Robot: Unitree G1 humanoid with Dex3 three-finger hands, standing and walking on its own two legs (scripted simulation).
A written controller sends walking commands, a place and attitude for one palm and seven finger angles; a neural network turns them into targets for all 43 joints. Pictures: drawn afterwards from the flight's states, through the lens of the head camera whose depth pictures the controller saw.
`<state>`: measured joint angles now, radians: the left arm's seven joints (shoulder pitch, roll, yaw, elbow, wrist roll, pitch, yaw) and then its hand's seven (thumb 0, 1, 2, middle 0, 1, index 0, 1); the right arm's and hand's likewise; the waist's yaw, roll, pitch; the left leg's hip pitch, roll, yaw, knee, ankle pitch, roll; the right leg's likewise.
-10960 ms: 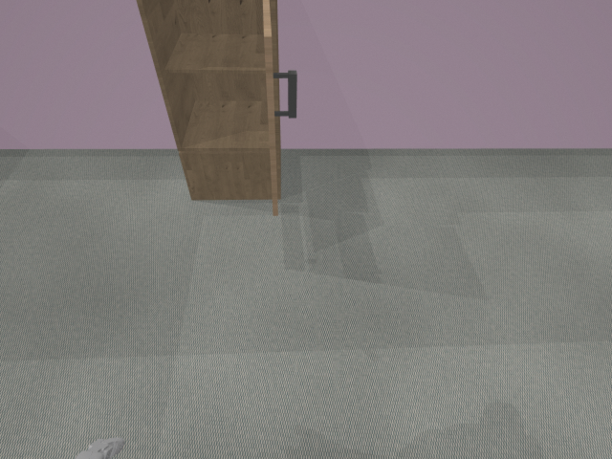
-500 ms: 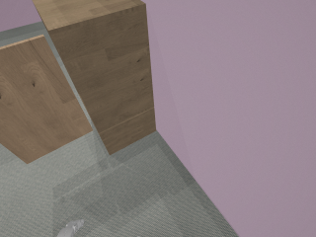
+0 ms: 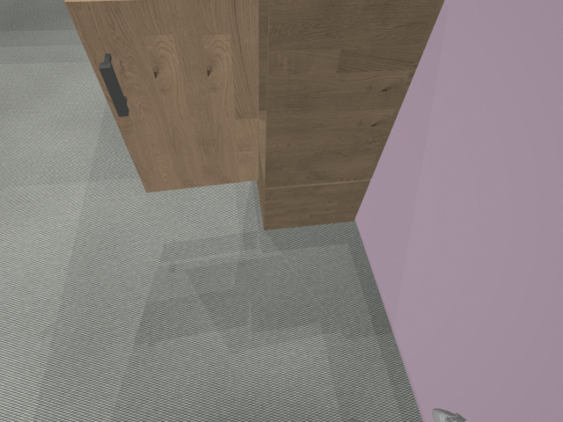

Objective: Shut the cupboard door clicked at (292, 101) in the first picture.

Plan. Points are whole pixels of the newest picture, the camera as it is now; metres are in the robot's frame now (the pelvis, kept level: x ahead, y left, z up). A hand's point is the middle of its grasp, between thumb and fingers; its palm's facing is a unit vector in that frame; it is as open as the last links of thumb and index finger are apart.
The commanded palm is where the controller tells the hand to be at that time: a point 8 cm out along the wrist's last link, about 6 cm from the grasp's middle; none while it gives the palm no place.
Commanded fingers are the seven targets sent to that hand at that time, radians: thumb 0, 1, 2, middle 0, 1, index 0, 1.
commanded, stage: turn to face it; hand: left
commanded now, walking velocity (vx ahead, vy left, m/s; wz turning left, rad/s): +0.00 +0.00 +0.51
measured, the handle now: (115, 85) +0.76 +0.45 -0.02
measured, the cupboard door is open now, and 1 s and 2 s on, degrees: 92 92 92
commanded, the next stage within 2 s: take the last steps up to it in 0.52 s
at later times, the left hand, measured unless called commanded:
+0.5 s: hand out of the picture +0.07 +0.19 -0.13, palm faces +0.20 -0.93 -0.30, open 7.4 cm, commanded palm none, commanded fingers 0.00 0.90 0.90 -0.20 -0.30 -0.20 -0.30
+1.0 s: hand out of the picture -0.15 +0.12 -0.14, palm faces +0.44 -0.87 -0.23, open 7.4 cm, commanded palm none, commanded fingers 0.00 0.90 0.90 -0.20 -0.30 -0.20 -0.30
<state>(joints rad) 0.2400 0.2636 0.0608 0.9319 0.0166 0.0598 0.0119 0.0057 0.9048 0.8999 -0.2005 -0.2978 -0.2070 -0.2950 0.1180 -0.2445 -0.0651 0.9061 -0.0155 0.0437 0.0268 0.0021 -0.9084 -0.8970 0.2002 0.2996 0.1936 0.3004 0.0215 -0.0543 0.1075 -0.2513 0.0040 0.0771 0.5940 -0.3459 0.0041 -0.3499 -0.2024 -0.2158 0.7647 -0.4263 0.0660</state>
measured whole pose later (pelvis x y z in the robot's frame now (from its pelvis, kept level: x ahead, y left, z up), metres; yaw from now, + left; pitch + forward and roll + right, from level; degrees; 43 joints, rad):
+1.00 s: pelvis -0.03 -0.03 +0.03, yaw +20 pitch +0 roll +1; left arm 0.42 0.18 0.04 1.09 0.04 -0.02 0.01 0.01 0.91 0.90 -0.20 -0.30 -0.21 -0.29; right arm 0.20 -0.22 -0.06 1.02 -0.02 0.04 0.03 0.00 -0.91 -0.90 0.20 0.30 0.19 0.30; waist 0.08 -0.01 0.00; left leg -0.29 0.06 0.06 0.69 -0.40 -0.04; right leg -0.18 -0.08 -0.18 0.35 -0.17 -0.02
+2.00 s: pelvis +0.28 +0.08 +0.02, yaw +20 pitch +0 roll +0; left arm 0.33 0.15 0.03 1.11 0.02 -0.07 0.00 0.00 0.92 0.90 -0.20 -0.30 -0.20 -0.29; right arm 0.13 -0.18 -0.05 1.02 -0.02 -0.03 0.01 0.00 -0.92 -0.90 0.20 0.30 0.19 0.30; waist 0.04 0.02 0.04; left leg -0.46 0.10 0.08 0.70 -0.23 -0.03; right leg -0.09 0.02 -0.16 0.37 -0.28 -0.06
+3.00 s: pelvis +0.32 +0.06 +0.02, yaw +19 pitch +1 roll +3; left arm 0.25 0.18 0.05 1.04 0.03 0.03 0.02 0.00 0.91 0.90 -0.20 -0.30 -0.21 -0.29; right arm 0.20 -0.20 -0.06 1.03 -0.02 0.04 0.00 0.00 -0.91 -0.90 0.20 0.30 0.19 0.30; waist 0.06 -0.01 0.04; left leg -0.22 0.01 0.03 0.63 -0.42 -0.03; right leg -0.31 -0.03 -0.06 0.39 -0.10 -0.05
